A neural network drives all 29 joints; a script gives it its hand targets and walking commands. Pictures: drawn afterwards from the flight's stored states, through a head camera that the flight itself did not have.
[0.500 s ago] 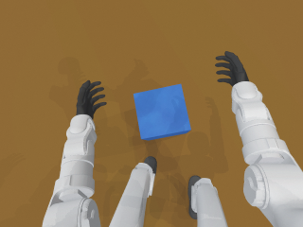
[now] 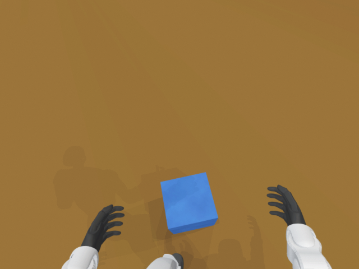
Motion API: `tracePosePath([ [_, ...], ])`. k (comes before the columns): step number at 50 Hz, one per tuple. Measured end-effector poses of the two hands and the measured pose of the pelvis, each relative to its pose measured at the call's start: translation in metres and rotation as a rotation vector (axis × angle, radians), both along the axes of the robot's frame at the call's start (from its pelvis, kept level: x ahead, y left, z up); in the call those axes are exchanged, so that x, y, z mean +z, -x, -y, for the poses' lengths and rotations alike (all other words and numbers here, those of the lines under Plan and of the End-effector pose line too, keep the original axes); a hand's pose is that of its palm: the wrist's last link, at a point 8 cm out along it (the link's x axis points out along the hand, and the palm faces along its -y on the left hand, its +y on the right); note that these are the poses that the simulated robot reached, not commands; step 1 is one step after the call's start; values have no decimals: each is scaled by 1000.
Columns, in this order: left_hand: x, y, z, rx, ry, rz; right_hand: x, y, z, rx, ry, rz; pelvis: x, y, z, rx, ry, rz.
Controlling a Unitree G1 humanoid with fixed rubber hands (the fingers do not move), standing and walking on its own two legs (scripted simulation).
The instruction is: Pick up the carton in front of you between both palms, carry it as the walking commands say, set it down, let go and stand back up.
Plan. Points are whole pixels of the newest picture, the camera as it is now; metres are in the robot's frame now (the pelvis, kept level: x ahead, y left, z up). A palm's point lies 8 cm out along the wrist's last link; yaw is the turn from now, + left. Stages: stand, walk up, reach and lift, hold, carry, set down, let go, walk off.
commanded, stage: let go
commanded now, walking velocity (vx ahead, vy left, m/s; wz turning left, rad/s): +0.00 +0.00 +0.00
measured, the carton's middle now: (188, 204) +0.38 +0.06 -0.63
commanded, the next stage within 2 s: stand in 0.70 s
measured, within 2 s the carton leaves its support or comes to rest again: neither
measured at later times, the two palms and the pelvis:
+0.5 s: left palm (104, 236) +0.18 +0.21 -0.05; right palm out of the picture +0.17 -0.27 -0.05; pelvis +0.02 -0.03 +0.01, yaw +0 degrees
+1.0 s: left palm (74, 256) +0.14 +0.28 -0.09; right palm out of the picture +0.13 -0.30 -0.06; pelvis +0.01 +0.00 +0.01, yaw -1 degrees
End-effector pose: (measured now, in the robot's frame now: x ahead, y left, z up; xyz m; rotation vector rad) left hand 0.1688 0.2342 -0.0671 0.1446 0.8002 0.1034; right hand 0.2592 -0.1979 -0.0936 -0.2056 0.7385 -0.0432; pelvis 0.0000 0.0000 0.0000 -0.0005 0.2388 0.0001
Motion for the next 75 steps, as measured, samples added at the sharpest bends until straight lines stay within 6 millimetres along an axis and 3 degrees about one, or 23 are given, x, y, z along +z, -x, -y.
tracePosePath([
  [5,10,4,8,5,-2,0,15,20,17,0,-2,-13,9,-10,9,12,-7,83],
  [15,16,-10,29,-35,-8,17,41,69,61,-34,2,-39,18,-21,28,5,-17,204],
  [21,18,-13,34,-45,-28,9,45,86,72,-54,-1,-42,17,-19,33,1,-17,252],
  [36,16,8,10,-1,-60,-19,41,91,48,-36,18,-44,13,-5,16,14,-9,301],
  [43,-10,22,-27,-11,-134,-59,35,117,81,-80,183,-142,9,-6,7,1,1,253],
  [48,-22,32,-43,-24,-152,-125,38,126,96,-121,232,-181,10,-11,2,-9,4,244],
  [63,-26,25,-57,-36,-180,-180,27,128,89,-143,216,-244,12,-21,-7,-20,7,253],
  [75,-28,42,-64,-23,-195,-234,23,139,95,-156,217,-288,15,-18,-7,-17,6,265],
])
